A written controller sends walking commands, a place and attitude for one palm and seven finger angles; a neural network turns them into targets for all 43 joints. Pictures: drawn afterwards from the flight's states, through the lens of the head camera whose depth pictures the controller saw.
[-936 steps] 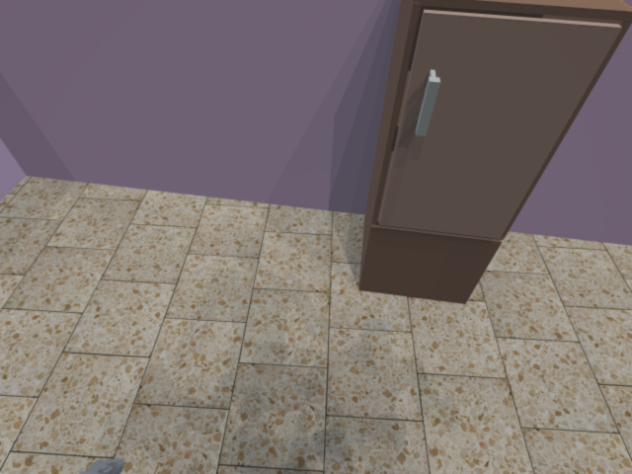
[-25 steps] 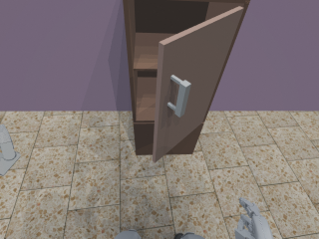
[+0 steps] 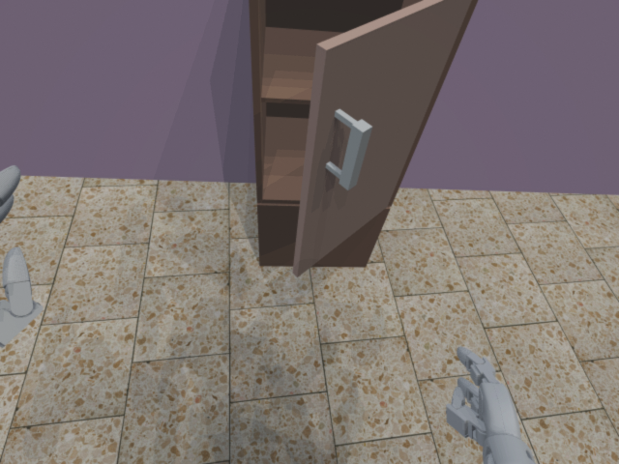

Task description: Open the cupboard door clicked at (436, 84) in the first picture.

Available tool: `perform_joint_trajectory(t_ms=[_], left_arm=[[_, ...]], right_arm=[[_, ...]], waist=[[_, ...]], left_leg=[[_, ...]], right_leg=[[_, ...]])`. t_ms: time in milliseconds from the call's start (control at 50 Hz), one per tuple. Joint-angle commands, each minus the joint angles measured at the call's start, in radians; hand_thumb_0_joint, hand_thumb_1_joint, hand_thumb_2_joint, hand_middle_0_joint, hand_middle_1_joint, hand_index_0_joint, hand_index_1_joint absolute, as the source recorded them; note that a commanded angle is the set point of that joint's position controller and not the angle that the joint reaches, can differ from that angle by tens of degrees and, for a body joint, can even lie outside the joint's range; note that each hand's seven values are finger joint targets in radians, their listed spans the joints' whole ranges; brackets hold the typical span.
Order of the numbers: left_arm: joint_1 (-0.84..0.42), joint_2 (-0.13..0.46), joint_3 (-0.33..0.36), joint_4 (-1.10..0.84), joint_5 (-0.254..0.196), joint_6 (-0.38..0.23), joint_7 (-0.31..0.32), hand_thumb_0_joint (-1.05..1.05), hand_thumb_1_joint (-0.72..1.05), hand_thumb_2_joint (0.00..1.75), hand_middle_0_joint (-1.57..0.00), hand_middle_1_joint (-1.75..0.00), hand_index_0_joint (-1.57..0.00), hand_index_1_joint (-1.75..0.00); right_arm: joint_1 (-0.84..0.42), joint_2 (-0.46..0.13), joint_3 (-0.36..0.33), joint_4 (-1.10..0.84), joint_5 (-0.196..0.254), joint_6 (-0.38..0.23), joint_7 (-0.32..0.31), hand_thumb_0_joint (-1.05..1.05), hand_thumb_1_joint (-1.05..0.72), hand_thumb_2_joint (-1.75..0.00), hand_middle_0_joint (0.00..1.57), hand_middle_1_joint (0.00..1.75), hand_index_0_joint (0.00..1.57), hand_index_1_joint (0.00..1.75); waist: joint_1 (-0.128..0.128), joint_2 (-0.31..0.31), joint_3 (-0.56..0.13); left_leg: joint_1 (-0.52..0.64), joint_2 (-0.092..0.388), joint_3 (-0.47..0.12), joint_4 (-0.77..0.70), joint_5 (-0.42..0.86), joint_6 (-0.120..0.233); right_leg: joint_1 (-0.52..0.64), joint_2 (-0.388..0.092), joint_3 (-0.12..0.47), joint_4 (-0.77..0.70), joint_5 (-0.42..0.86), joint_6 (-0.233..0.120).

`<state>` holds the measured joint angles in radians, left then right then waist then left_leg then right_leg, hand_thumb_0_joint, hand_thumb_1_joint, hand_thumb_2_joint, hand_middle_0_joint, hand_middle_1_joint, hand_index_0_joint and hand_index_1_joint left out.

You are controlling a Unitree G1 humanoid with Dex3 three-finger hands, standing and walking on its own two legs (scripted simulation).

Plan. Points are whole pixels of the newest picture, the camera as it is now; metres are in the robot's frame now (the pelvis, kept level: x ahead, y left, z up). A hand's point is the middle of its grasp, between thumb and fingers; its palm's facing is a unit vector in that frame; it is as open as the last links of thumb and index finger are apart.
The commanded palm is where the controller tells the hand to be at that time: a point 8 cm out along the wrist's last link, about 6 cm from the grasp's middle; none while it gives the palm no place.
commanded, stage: stop stepping back and stand still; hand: left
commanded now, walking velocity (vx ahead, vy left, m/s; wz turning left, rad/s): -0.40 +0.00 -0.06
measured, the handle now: (345, 150) +0.57 -0.02 +0.05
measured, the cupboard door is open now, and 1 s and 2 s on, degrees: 41 41 41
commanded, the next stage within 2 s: let the arm hang, fingers relaxed in 0.88 s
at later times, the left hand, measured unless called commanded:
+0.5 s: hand out of the picture +0.10 +0.23 +0.17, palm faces +0.43 -0.81 -0.40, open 7.4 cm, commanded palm +0.04 +0.27 +0.18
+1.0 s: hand out of the picture +0.07 +0.25 +0.15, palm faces +0.40 -0.80 -0.45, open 7.4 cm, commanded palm none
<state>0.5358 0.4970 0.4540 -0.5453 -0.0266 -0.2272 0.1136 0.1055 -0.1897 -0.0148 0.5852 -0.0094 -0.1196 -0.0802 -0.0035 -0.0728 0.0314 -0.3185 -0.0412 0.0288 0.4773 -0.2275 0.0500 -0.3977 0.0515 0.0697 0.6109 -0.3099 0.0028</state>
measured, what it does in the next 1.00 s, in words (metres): walks backwards: right foot, then left foot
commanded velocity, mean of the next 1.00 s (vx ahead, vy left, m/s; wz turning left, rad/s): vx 0.09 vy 0.03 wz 0.00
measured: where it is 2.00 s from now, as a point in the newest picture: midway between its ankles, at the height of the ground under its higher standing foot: outside the picture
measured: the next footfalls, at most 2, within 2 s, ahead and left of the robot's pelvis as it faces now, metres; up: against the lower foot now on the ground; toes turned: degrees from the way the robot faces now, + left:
right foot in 0.28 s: -0.08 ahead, -0.13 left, +0.00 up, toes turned -3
left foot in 0.50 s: -0.05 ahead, +0.09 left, +0.00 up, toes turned +1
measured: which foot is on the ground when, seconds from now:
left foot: down 0.00-0.28, up 0.30-0.48, down 0.50-1.00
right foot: up 0.00-0.26, down 0.28-1.00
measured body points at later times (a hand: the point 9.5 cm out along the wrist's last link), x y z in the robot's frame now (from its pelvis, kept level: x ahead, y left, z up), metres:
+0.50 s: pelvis -0.11 -0.03 +0.00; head -0.13 -0.01 +0.45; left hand +0.07 +0.27 +0.19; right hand +0.01 -0.29 -0.08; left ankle -0.10 +0.09 -0.74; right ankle -0.12 -0.13 -0.74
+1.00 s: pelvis -0.13 -0.01 +0.00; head -0.14 -0.01 +0.45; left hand +0.04 +0.29 +0.17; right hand +0.03 -0.24 -0.08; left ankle -0.09 +0.09 -0.74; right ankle -0.12 -0.13 -0.74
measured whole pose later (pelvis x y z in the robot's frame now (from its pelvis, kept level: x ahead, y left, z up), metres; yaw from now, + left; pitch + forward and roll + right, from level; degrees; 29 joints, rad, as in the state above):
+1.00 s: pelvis -0.13 -0.01 +0.00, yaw -1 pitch +0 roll -1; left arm 0.51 0.38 0.37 -0.35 -0.02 -0.25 0.13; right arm 0.23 -0.20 0.02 0.67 -0.01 -0.19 -0.06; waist 0.01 0.01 -0.02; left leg -0.27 0.01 0.05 0.47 -0.19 0.02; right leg -0.23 0.00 -0.03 0.46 -0.22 0.00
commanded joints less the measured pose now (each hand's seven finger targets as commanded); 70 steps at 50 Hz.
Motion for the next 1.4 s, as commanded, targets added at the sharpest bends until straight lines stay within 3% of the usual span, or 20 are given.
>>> perform_joint_trajectory(t_ms=[0, 60, 140, 200, 220, 260, 280, 320, 420, 520, 580, 680, 760, 940, 960, 1000, 1040, 1100, 1240, 1380], left_arm=[[0.055, 0.113, 0.105, -0.289, -0.023, -0.053, 0.022, 0.0, 0.9, 0.9, -0.2, -0.3, -0.2, -0.3], [0.055, 0.097, 0.093, -0.278, -0.02, -0.014, 0.028, 0.0, 0.9, 0.9, -0.2, -0.3, -0.2, -0.3], [0.075, 0.092, 0.091, -0.215, -0.029, 0.026, 0.049, 0.0, 0.9, 0.9, -0.2, -0.3, -0.2, -0.3], [0.027, 0.098, 0.083, -0.194, -0.016, 0.026, 0.066, 0.0, 0.9, 0.9, -0.2, -0.3, -0.2, -0.3], [0.013, 0.113, 0.087, -0.178, -0.009, 0.022, 0.066, 0.0, 0.9, 0.9, -0.2, -0.3, -0.2, -0.3], [-0.008, 0.168, 0.116, -0.185, -0.009, 0.007, 0.063, 0.0, 0.9, 0.9, -0.2, -0.3, -0.2, -0.3], [-0.085, 0.176, 0.11, -0.215, -0.009, -0.006, 0.064, 0.0, 0.9, 0.9, -0.2, -0.3, -0.2, -0.3], [-0.075, 0.094, 0.059, -0.127, -0.006, 0.0, 0.061, 0.0, 0.9, 0.9, -0.2, -0.3, -0.2, -0.3], [-0.078, 0.092, 0.057, -0.086, 0.006, -0.027, 0.071, 0.0, 0.9, 0.9, -0.2, -0.3, -0.2, -0.3], [-0.02, 0.101, 0.088, -0.09, 0.001, -0.061, 0.062, 0.0, 0.9, 0.9, -0.2, -0.3, -0.2, -0.3], [-0.07, 0.094, 0.075, -0.113, 0.013, -0.073, 0.064, 0.0, 0.9, 0.9, -0.2, -0.3, -0.2, -0.3], [-0.014, 0.077, 0.071, -0.059, 0.003, -0.075, 0.057, 0.0, 0.9, 0.9, -0.2, -0.3, -0.2, -0.3], [-0.029, 0.089, 0.083, -0.062, -0.004, -0.073, 0.051, 0.0, 0.9, 0.9, -0.2, -0.3, -0.2, -0.3], [-0.085, 0.061, 0.052, -0.065, 0.007, -0.066, 0.046, 0.0, 0.9, 0.9, -0.2, -0.3, -0.2, -0.3], [-0.116, -0.132, -0.387, 0.702, 0.041, 0.066, -0.072, 0.0, 0.9, 0.9, -0.2, -0.3, -0.2, -0.3], [-0.136, -0.116, -0.325, 0.768, 0.061, 0.209, -0.109, 0.0, 0.9, 0.9, -0.2, -0.3, -0.2, -0.3], [-0.165, -0.099, -0.334, 0.868, 0.064, 0.215, -0.112, 0.0, 0.9, 0.9, -0.2, -0.3, -0.2, -0.3], [-0.257, -0.034, -0.352, 1.056, 0.07, 0.208, -0.114, 0.0, 0.9, 0.9, -0.2, -0.3, -0.2, -0.3], [-0.346, -0.023, -0.402, 1.417, 0.05, 0.207, -0.108, 0.0, 0.9, 0.9, -0.2, -0.3, -0.2, -0.3], [-0.295, -0.063, -0.402, 1.601, 0.042, 0.209, -0.106, 0.0, 0.9, 0.9, -0.2, -0.3, -0.2, -0.3]], right_arm=[[0.025, -0.137, -0.056, -0.126, -0.01, -0.079, 0.018, 0.0, -0.9, -0.9, 0.2, 0.3, 0.2, 0.3], [0.013, -0.145, -0.062, -0.119, -0.009, -0.086, 0.026, 0.0, -0.9, -0.9, 0.2, 0.3, 0.2, 0.3], [0.021, -0.138, -0.038, -0.125, -0.002, -0.093, 0.009, 0.0, -0.9, -0.9, 0.2, 0.3, 0.2, 0.3], [0.0, -0.142, -0.019, -0.133, -0.002, -0.076, -0.008, 0.0, -0.9, -0.9, 0.2, 0.3, 0.2, 0.3], [-0.002, -0.139, -0.018, -0.133, -0.004, -0.066, -0.009, 0.0, -0.9, -0.9, 0.2, 0.3, 0.2, 0.3], [-0.01, -0.131, -0.016, -0.122, -0.022, -0.048, 0.001, 0.0, -0.9, -0.9, 0.2, 0.3, 0.2, 0.3], [-0.008, -0.128, -0.009, -0.107, -0.025, -0.051, 0.003, 0.0, -0.9, -0.9, 0.2, 0.3, 0.2, 0.3], [0.047, -0.134, -0.024, -0.087, 0.003, -0.061, -0.003, 0.0, -0.9, -0.9, 0.2, 0.3, 0.2, 0.3], [0.051, -0.137, -0.018, -0.078, -0.005, -0.07, -0.024, 0.0, -0.9, -0.9, 0.2, 0.3, 0.2, 0.3], [0.063, -0.153, -0.02, -0.094, -0.004, -0.084, -0.023, 0.0, -0.9, -0.9, 0.2, 0.3, 0.2, 0.3], [0.055, -0.157, -0.023, -0.094, -0.004, -0.101, -0.024, 0.0, -0.9, -0.9, 0.2, 0.3, 0.2, 0.3], [0.061, -0.155, -0.026, -0.09, -0.003, -0.116, -0.007, 0.0, -0.9, -0.9, 0.2, 0.3, 0.2, 0.3], [0.054, -0.144, -0.028, -0.081, -0.005, -0.107, 0.003, 0.0, -0.9, -0.9, 0.2, 0.3, 0.2, 0.3], [0.035, -0.137, -0.016, -0.096, -0.004, -0.105, -0.01, 0.0, -0.9, -0.9, 0.2, 0.3, 0.2, 0.3], [-0.013, -0.261, -0.058, 0.156, 0.024, -0.142, 0.068, 0.0, -0.9, -0.9, 0.2, 0.3, 0.2, 0.3], [0.051, -0.268, -0.06, 0.153, 0.007, 0.012, 0.08, 0.0, -0.9, -0.9, 0.2, 0.3, 0.2, 0.3], [0.024, -0.265, -0.042, 0.148, -0.007, 0.043, 0.076, 0.0, -0.9, -0.9, 0.2, 0.3, 0.2, 0.3], [0.005, -0.28, -0.042, 0.198, -0.013, 0.07, 0.083, 0.0, -0.9, -0.9, 0.2, 0.3, 0.2, 0.3], [0.029, -0.253, -0.022, 0.337, -0.017, 0.106, 0.077, 0.0, -0.9, -0.9, 0.2, 0.3, 0.2, 0.3], [0.102, -0.23, -0.025, 0.444, -0.011, 0.113, 0.061, 0.0, -0.9, -0.9, 0.2, 0.3, 0.2, 0.3]], waist=[[0.017, 0.265, -0.287], [0.015, 0.225, -0.254], [-0.002, 0.247, -0.165], [-0.002, 0.276, -0.119], [-0.008, 0.214, -0.1], [-0.001, 0.007, -0.115], [0.009, -0.071, -0.114], [-0.003, -0.096, -0.096], [-0.012, 0.051, -0.044], [-0.01, 0.213, -0.034], [-0.005, 0.211, -0.027], [-0.003, 0.102, -0.078], [-0.007, 0.059, -0.072], [0.005, 0.142, -0.085], [-0.056, 0.169, -0.029], [-0.015, 0.148, -0.101], [0.002, 0.038, -0.107], [0.002, -0.069, -0.106], [-0.01, 0.164, -0.056], [-0.002, 0.152, -0.027]], left_leg=[[0.369, 0.36, -0.192, -0.054, 1.19, 0.057], [0.33, 0.33, -0.142, -0.114, 0.958, 0.061], [0.123, 0.282, -0.146, -0.27, 0.135, 0.062], [-0.062, 0.192, -0.087, -0.342, -0.363, -0.002], [-0.076, 0.134, -0.042, -0.245, -0.343, -0.032], [0.059, 0.039, -0.019, 0.18, -0.114, -0.069], [0.005, 0.054, -0.034, 0.312, -0.09, -0.067], [-0.091, 0.059, -0.054, 0.421, -0.124, -0.06], [0.072, 0.062, 0.016, 0.009, -0.097, -0.02], [0.037, 0.145, -0.123, -0.143, -0.092, 0.016], [-0.023, 0.215, -0.207, -0.22, -0.16, 0.036], [0.0, 0.123, -0.073, -0.07, -0.002, -0.009], [0.069, 0.071, -0.032, 0.018, -0.024, -0.031], [0.084, 0.131, -0.086, -0.173, -0.022, -0.024], [0.055, 0.164, -0.126, -0.019, 0.226, -0.015], [-0.012, 0.214, -0.169, -0.067, 0.295, 0.02], [-0.044, 0.216, -0.206, -0.074, 0.226, 0.044], [-0.001, 0.141, -0.145, -0.037, 0.102, 0.008], [0.082, 0.122, -0.127, -0.113, -0.033, -0.014], [0.089, 0.134, -0.134, -0.15, -0.073, -0.015]], right_leg=[[-0.06, -0.013, -0.011, 0.258, -0.156, 0.011], [-0.026, -0.012, -0.049, 0.274, -0.086, 0.02], [0.104, -0.021, -0.09, 0.131, -0.143, 0.029], [0.323, -0.004, -0.171, -0.158, -0.096, 0.001], [0.324, -0.035, -0.128, -0.278, -0.086, -0.018], [0.047, -0.308, 0.217, -0.504, -0.201, -0.147], [0.028, -0.386, 0.283, -0.499, -0.175, -0.183], [0.074, -0.343, 0.215, -0.425, -0.116, -0.157], [0.05, -0.254, 0.092, -0.327, -0.156, -0.102], [0.109, -0.105, -0.009, -0.153, -0.035, -0.037], [0.158, -0.055, -0.087, -0.053, 0.015, -0.006], [0.204, -0.112, 0.016, -0.192, 0.139, -0.029], [0.098, -0.175, 0.1, -0.315, 0.018, -0.065], [0.181, -0.071, -0.035, -0.237, 0.109, -0.002], [0.027, -0.1, -0.096, -0.09, 0.173, -0.011], [0.108, -0.098, -0.071, -0.038, 0.07, -0.024], [0.149, -0.091, -0.059, -0.031, 0.04, -0.033], [0.153, -0.149, 0.005, -0.158, 0.083, -0.06], [0.131, -0.159, 0.035, -0.266, -0.035, -0.074], [0.163, -0.161, 0.009, -0.315, -0.05, -0.077]])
